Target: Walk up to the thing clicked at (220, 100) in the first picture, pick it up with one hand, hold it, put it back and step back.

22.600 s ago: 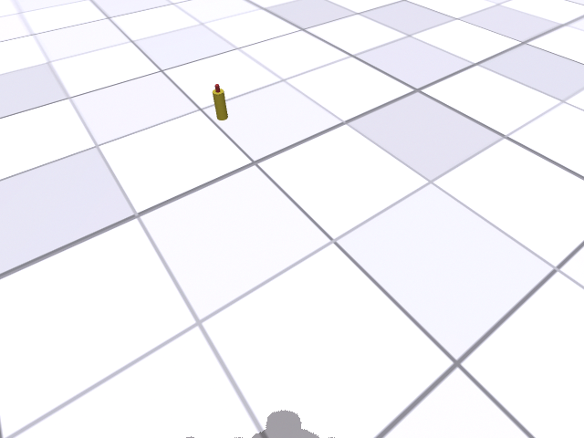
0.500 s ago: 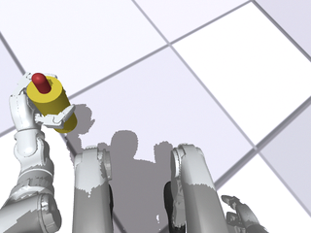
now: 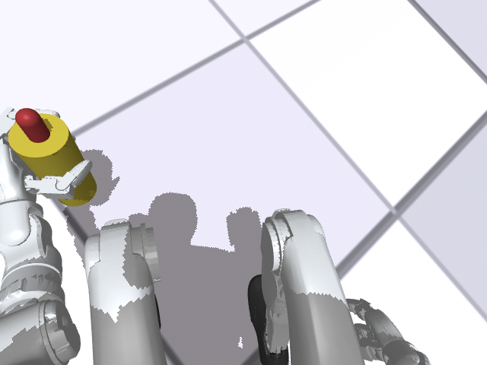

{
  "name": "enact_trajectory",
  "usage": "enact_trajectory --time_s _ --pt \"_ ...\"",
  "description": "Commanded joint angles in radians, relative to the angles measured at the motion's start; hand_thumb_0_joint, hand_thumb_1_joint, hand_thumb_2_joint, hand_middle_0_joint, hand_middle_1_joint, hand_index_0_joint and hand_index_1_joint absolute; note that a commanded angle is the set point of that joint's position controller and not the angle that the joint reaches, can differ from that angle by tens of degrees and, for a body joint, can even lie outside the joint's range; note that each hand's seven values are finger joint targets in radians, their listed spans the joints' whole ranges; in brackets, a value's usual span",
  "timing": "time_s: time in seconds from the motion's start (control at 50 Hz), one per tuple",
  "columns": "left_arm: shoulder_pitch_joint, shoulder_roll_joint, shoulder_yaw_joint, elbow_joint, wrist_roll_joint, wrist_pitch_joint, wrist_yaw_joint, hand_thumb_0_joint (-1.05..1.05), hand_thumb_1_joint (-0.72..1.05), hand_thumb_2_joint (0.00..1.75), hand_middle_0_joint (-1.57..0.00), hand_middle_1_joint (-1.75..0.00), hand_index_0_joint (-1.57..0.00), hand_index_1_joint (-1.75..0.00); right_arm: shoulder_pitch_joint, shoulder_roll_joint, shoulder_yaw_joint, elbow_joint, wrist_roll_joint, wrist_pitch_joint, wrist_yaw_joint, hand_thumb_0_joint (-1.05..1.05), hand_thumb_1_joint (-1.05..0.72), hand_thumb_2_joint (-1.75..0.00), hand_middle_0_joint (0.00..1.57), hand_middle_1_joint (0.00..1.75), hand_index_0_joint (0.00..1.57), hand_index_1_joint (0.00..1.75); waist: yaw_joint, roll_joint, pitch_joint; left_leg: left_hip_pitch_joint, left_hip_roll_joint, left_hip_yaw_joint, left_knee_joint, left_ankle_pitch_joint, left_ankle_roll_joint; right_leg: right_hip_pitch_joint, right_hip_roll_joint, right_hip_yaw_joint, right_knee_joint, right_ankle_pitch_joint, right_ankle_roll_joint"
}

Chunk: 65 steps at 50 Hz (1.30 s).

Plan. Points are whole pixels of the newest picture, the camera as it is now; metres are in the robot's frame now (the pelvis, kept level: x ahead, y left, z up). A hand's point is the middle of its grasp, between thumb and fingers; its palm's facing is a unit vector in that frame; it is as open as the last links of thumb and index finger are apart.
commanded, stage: crouch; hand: left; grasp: from the side
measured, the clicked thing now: (56, 159) +0.43 +0.27 -0.07
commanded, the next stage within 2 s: lower in 0.16 s
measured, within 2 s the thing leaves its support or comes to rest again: neither
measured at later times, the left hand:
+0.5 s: hand (67, 168) +0.43 +0.27 -0.12, palm faces +0.28 -0.96 -0.02, open 9.9 cm
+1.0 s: hand (73, 174) +0.43 +0.28 -0.17, palm faces +0.29 -0.96 -0.01, open 9.9 cm
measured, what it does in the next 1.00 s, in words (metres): stands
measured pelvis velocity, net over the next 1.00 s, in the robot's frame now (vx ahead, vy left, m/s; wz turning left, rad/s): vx -0.01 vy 0.02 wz -0.11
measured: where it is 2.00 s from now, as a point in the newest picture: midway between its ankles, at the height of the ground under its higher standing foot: (210, 345)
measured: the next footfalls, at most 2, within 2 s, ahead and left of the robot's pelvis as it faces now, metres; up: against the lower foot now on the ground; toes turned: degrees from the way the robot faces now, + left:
none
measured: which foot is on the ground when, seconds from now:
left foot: down 0.00-1.00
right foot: down 0.00-1.00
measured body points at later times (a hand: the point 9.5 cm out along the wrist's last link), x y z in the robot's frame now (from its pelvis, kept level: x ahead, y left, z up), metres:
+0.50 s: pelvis +0.00 +0.01 -0.02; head +0.22 +0.10 +0.36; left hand +0.41 +0.32 -0.12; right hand +0.13 -0.26 -0.12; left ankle +0.09 +0.15 -0.29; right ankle +0.09 -0.12 -0.29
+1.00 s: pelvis -0.01 +0.02 -0.04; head +0.22 +0.14 +0.33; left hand +0.41 +0.33 -0.17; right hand +0.14 -0.26 -0.10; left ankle +0.09 +0.15 -0.29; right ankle +0.09 -0.12 -0.29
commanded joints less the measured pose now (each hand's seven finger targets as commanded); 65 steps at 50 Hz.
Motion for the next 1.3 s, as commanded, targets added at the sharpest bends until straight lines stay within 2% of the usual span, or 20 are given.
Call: enact_trajectory --time_s 0.0,0.04,0.1,0.12,0.22,0.24,0.26,0.32,0.4,0.56,0.58,0.62,0.66,0.7,0.72,0.78,0.92,0.96,1.04,1.28 --pt "-0.266 0.239 0.032 -0.240 -0.024 -0.094 -0.002 0.00 0.30 1.24 -1.21 -1.33 -1.21 -1.33 0.109 -0.235 -0.065 -0.048 -0.010 -0.009 -0.005 0.00 -0.92 -0.91 0.20 0.30 0.20 0.30 0.012 0.254 -0.663 0.444 -0.011 0.130 -0.217 0.097 0.067 0.323 0.032 -0.075 -0.256 0.203 -0.047" --pt "-0.272 0.212 0.018 -0.236 -0.035 -0.096 -0.001 0.00 0.29 1.26 -1.22 -1.34 -1.23 -1.34 0.100 -0.237 -0.058 -0.052 -0.013 -0.008 -0.001 0.00 -0.92 -0.91 0.20 0.30 0.20 0.30 -0.003 0.250 -0.636 0.438 -0.010 0.121 -0.211 0.076 0.066 0.302 0.032 -0.084 -0.252 0.190 -0.046" --pt "-0.249 0.251 0.035 -0.233 -0.030 -0.097 0.008 0.00 0.28 1.25 -1.21 -1.33 -1.22 -1.34 0.092 -0.244 -0.055 -0.045 -0.019 -0.004 -0.001 0.00 -0.92 -0.91 0.20 0.30 0.20 0.30 0.015 0.248 -0.637 0.427 -0.007 0.122 -0.191 0.090 0.066 0.307 0.036 -0.081 -0.239 0.196 -0.045" --pt "-0.268 0.245 0.026 -0.263 -0.027 -0.103 0.010 0.00 0.26 1.26 -1.22 -1.35 -1.23 -1.36 0.095 -0.244 -0.049 -0.049 -0.024 -0.001 0.003 0.00 -0.92 -0.91 0.20 0.30 0.20 0.30 0.001 0.271 -0.641 0.439 -0.006 0.117 -0.189 0.096 0.064 0.312 0.035 -0.087 -0.232 0.206 -0.045" --pt "-0.245 0.268 0.036 -0.274 -0.025 -0.109 0.020 0.00 0.30 1.26 -1.23 -1.35 -1.24 -1.35 0.092 -0.253 -0.039 -0.048 -0.031 0.006 0.006 0.00 -0.92 -0.91 0.20 0.30 0.20 0.30 0.002 0.289 -0.647 0.446 -0.004 0.108 -0.174 0.117 0.062 0.320 0.040 -0.093 -0.215 0.229 -0.046" --pt "-0.215 0.237 0.013 -0.250 -0.025 -0.106 0.017 0.00 0.29 1.26 -1.23 -1.35 -1.24 -1.35 0.087 -0.255 -0.037 -0.048 -0.032 0.007 0.008 0.00 -0.93 -0.91 0.20 0.30 0.20 0.30 -0.002 0.281 -0.641 0.462 -0.003 0.103 -0.177 0.126 0.059 0.308 0.040 -0.100 -0.210 0.231 -0.047" --pt "-0.264 0.259 0.027 -0.304 -0.029 -0.115 0.023 0.00 0.25 1.23 -1.26 -1.38 -1.27 -1.38 0.083 -0.257 -0.035 -0.054 -0.035 0.009 0.008 0.00 -0.93 -0.91 0.20 0.30 0.20 0.30 -0.003 0.307 -0.642 0.464 -0.003 0.098 -0.181 0.121 0.056 0.302 0.039 -0.103 -0.207 0.228 -0.048" --pt "-0.228 0.235 0.014 -0.201 -0.032 -0.112 0.033 0.00 0.22 1.24 -1.27 -1.40 -1.28 -1.40 0.073 -0.259 -0.017 -0.057 -0.036 0.011 0.011 0.00 -0.93 -0.91 0.20 0.30 0.20 0.30 -0.026 0.255 -0.576 0.406 -0.004 0.095 -0.158 0.079 0.062 0.295 0.044 -0.112 -0.211 0.201 -0.045" --pt "-0.228 0.289 0.032 -0.167 -0.031 -0.145 0.035 0.00 0.24 1.22 -1.26 -1.38 -1.28 -1.37 0.038 -0.274 0.009 -0.070 -0.048 0.011 0.013 0.00 -0.93 -0.91 0.20 0.30 0.20 0.30 -0.029 0.235 -0.538 0.385 0.000 0.084 -0.138 0.074 0.065 0.299 0.048 -0.122 -0.202 0.196 -0.041" --pt "-0.246 0.382 0.075 -0.156 -0.031 -0.203 0.042 0.00 0.25 1.20 -1.26 -1.36 -1.27 -1.35 -0.004 -0.306 0.056 -0.096 -0.082 0.009 0.016 0.00 -0.93 -0.91 0.20 0.30 0.20 0.30 -0.049 0.298 -0.545 0.431 0.011 0.061 -0.114 0.102 0.054 0.328 0.056 -0.146 -0.174 0.228 -0.039" --pt "-0.220 0.361 0.060 -0.133 -0.033 -0.205 0.039 0.00 0.26 1.20 -1.25 -1.36 -1.27 -1.35 -0.003 -0.310 0.064 -0.090 -0.088 0.009 0.018 0.00 -0.93 -0.91 0.20 0.30 0.20 0.30 -0.057 0.314 -0.540 0.446 0.012 0.055 -0.111 0.113 0.051 0.338 0.056 -0.149 -0.167 0.240 -0.038" --pt "-0.237 0.405 0.084 -0.164 -0.030 -0.215 0.047 0.00 0.24 1.18 -1.24 -1.34 -1.26 -1.33 -0.020 -0.321 0.069 -0.112 -0.097 0.007 0.017 0.00 -0.93 -0.91 0.20 0.30 0.20 0.30 -0.051 0.336 -0.564 0.463 0.014 0.055 -0.103 0.141 0.048 0.352 0.057 -0.148 -0.164 0.267 -0.039" --pt "-0.219 0.393 0.072 -0.127 -0.027 -0.218 0.047 0.00 0.27 1.17 -1.24 -1.34 -1.26 -1.33 -0.022 -0.332 0.077 -0.115 -0.104 0.009 0.018 0.00 -0.93 -0.91 0.20 0.30 0.20 0.30 -0.076 0.346 -0.520 0.455 0.014 0.045 -0.105 0.127 0.046 0.337 0.057 -0.161 -0.161 0.262 -0.039" --pt "-0.226 0.393 0.054 -0.121 -0.021 -0.224 0.052 0.00 0.25 1.18 -1.24 -1.34 -1.26 -1.33 -0.043 -0.341 0.086 -0.119 -0.111 0.007 0.019 0.00 -0.93 -0.91 0.20 0.30 0.20 0.30 -0.081 0.365 -0.493 0.478 0.019 0.037 -0.106 0.133 0.039 0.311 0.058 -0.169 -0.149 0.263 -0.042" --pt "-0.221 0.414 0.074 -0.112 -0.022 -0.225 0.059 0.00 0.24 1.18 -1.24 -1.34 -1.26 -1.33 -0.035 -0.343 0.091 -0.118 -0.113 0.011 0.021 0.00 -0.93 -0.91 0.20 0.30 0.20 0.30 -0.083 0.365 -0.499 0.469 0.018 0.033 -0.102 0.134 0.039 0.325 0.060 -0.173 -0.151 0.266 -0.042" --pt "-0.204 0.416 0.066 -0.093 -0.025 -0.231 0.060 0.00 0.22 1.17 -1.23 -1.34 -1.25 -1.33 -0.042 -0.354 0.106 -0.129 -0.122 0.011 0.023 0.00 -0.93 -0.91 0.20 0.30 0.20 0.30 -0.094 0.364 -0.485 0.477 0.019 0.024 -0.098 0.147 0.037 0.341 0.061 -0.183 -0.148 0.284 -0.039" --pt "-0.241 0.435 0.046 -0.037 -0.029 -0.252 0.077 0.00 0.24 1.16 -1.22 -1.33 -1.24 -1.31 -0.094 -0.372 0.142 -0.155 -0.136 0.007 0.024 0.00 -0.92 -0.90 0.20 0.30 0.20 0.30 -0.125 0.328 -0.400 0.425 0.020 0.009 -0.080 0.073 0.046 0.327 0.068 -0.200 -0.155 0.239 -0.031" --pt "-0.229 0.468 0.072 -0.009 -0.025 -0.257 0.092 0.00 0.23 1.17 -1.22 -1.33 -1.25 -1.32 -0.094 -0.377 0.150 -0.158 -0.143 0.007 0.025 0.00 -0.91 -0.90 0.20 0.30 0.20 0.30 -0.121 0.312 -0.393 0.411 0.022 0.007 -0.076 0.038 0.049 0.329 0.072 -0.205 -0.163 0.212 -0.030" --pt "-0.255 0.504 0.073 -0.009 -0.013 -0.282 0.103 0.00 0.24 1.17 -1.21 -1.33 -1.24 -1.31 -0.117 -0.382 0.170 -0.169 -0.154 0.003 0.025 0.00 -0.91 -0.90 0.20 0.30 0.20 0.30 -0.128 0.328 -0.379 0.409 0.025 0.002 -0.070 0.045 0.048 0.338 0.076 -0.210 -0.153 0.222 -0.031" --pt "-0.225 0.499 0.059 0.027 -0.008 -0.315 0.130 0.00 0.26 1.18 -1.23 -1.33 -1.25 -1.32 -0.136 -0.412 0.194 -0.180 -0.170 -0.002 0.033 0.00 -0.91 -0.90 0.20 0.30 0.20 0.30 -0.156 0.378 -0.340 0.460 0.031 -0.032 -0.087 0.071 0.034 0.327 0.081 -0.247 -0.129 0.249 -0.030"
